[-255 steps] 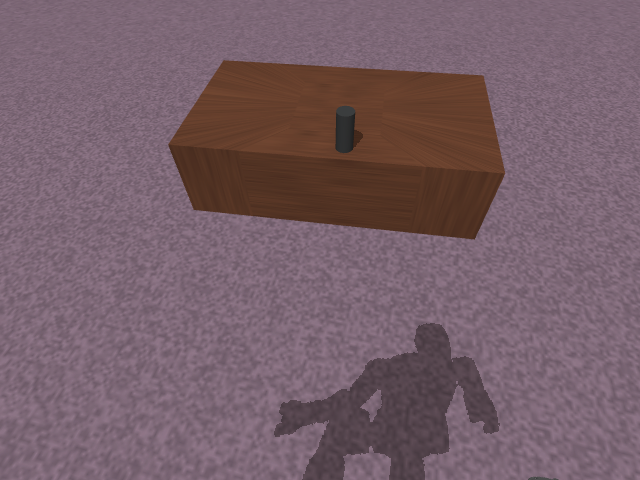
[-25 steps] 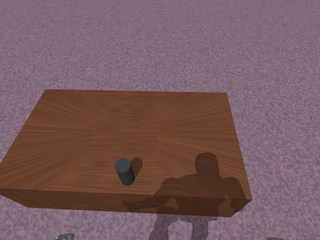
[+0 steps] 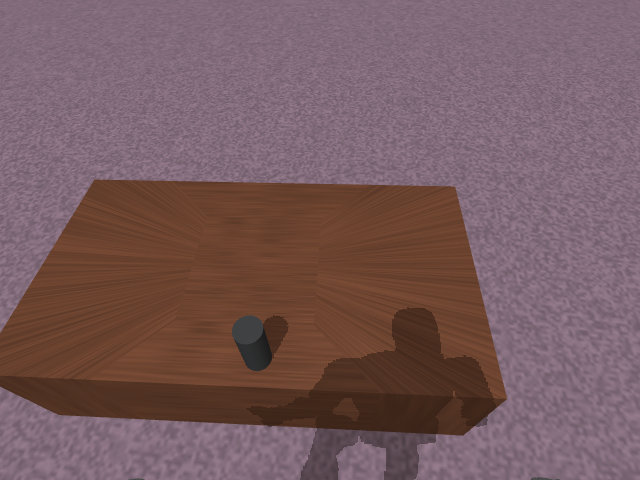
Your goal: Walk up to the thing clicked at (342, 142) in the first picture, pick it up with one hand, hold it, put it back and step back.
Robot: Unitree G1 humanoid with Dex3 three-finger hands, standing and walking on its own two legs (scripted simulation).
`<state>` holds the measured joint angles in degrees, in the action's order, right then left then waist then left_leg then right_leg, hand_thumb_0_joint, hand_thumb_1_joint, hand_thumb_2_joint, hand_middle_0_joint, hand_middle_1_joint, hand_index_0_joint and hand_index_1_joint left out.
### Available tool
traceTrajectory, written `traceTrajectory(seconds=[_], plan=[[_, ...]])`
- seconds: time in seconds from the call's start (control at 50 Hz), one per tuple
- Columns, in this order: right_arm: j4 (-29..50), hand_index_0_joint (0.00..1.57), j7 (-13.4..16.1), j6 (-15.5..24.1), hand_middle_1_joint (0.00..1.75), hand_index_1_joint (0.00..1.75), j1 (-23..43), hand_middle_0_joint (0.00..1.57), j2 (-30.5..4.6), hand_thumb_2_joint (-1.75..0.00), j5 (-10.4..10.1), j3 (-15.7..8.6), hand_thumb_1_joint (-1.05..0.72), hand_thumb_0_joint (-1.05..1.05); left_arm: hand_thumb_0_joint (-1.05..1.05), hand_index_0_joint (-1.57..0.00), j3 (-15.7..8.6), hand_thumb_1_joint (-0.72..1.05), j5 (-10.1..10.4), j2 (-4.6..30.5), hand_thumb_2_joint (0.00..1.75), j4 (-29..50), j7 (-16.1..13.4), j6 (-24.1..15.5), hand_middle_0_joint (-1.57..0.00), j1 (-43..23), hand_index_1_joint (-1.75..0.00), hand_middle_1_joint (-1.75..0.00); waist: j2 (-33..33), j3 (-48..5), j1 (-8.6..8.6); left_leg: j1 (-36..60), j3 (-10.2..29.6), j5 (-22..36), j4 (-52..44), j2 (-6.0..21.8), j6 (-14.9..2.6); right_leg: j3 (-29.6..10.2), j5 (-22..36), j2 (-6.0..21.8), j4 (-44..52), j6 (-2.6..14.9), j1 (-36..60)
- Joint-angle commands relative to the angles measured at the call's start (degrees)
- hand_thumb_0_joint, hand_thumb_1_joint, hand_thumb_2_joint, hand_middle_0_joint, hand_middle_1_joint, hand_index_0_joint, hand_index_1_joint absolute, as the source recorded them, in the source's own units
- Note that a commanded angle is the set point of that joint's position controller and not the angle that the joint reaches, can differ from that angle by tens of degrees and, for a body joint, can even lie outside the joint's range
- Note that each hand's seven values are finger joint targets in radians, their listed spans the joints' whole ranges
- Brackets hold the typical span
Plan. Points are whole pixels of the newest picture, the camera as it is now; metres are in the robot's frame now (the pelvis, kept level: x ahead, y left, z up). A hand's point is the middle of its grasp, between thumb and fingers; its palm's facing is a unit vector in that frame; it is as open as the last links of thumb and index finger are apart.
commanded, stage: stand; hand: left
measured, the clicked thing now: (253, 344) +0.42 +0.18 -0.35
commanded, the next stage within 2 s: none
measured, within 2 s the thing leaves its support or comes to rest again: neither
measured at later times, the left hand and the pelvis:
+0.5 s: hand out of the picture +0.09 +0.25 -0.15, palm faces +0.00 -0.94 -0.35, open 7.4 cm; pelvis +0.02 +0.00 +0.00, yaw +1 degrees
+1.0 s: hand out of the picture +0.09 +0.24 -0.15, palm faces +0.01 -0.94 -0.35, open 7.4 cm; pelvis +0.02 -0.01 +0.00, yaw +1 degrees
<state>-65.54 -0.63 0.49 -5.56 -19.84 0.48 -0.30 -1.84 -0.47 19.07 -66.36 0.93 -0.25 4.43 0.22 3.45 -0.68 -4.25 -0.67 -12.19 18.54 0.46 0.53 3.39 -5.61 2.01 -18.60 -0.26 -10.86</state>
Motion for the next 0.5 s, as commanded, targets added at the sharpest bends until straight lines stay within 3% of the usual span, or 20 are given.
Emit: traceTrajectory(seconds=[0.0,0.1,0.22,0.38,0.48], plan=[[3.6,0.2,0.8,1.0,0.3,0.3,1.8,0.2,-12.2,-0.9,0.5,-2.2,-0.9,0.0,0.0,-0.2,-1.2,0.9,-0.3,12.3,0.9,3.8,-0.9,-1.3,-0.2,-2.3,-0.3,-0.3,0.0,-5.8,0.22,-5.2,5.7,0.3,-4.9,6.8,-1.57,-6.6,-3.7,6.3,2.7,0.9,6.1],[3.8,0.2,0.7,1.0,0.3,0.3,0.9,0.2,-12.1,-0.9,0.4,-2.0,-0.9,0.0,0.0,-0.2,-1.0,0.9,-0.3,12.7,0.9,4.1,-1.0,-1.6,-0.2,-2.4,-0.3,-0.3,0.2,-4.3,0.68,-5.7,5.7,1.7,-4.8,7.0,-1.35,-6.8,-1.9,6.6,2.3,1.03,5.3],[3.9,0.2,0.9,1.2,0.3,0.3,0.7,0.2,-12.3,-0.9,0.2,-2.0,-0.9,0.0,0.0,-0.2,-0.6,0.9,0.0,12.6,0.9,4.0,-1.1,-1.7,-0.2,-1.3,-0.3,-0.3,0.0,-5.0,0.52,-4.2,5.6,7.1,-4.1,7.1,-1.2,-6.1,4.9,6.7,1.3,1.12,6.8],[4.2,0.2,1.0,1.0,0.3,0.3,0.5,0.2,-12.4,-0.9,0.2,-1.8,-0.9,0.0,0.0,-0.2,-0.5,0.9,0.0,12.7,0.9,3.9,-1.2,-1.7,-0.2,-1.2,-0.3,-0.3,-0.3,-5.3,0.46,-3.8,5.5,6.9,-4.2,7.3,-1.1,-5.8,4.0,6.6,1.5,1.05,7.5],[4.1,0.2,1.2,1.1,0.3,0.3,-0.1,0.2,-12.5,-0.9,0.2,-1.6,-0.9,0.0,0.0,-0.2,-0.6,0.9,0.0,13.1,0.9,4.1,-1.3,-1.7,-0.2,-1.4,-0.3,-0.3,-0.3,-6.6,0.53,-2.6,5.5,12.0,-4.0,7.8,-0.92,-5.5,9.8,7.0,0.2,1.12,8.8]])
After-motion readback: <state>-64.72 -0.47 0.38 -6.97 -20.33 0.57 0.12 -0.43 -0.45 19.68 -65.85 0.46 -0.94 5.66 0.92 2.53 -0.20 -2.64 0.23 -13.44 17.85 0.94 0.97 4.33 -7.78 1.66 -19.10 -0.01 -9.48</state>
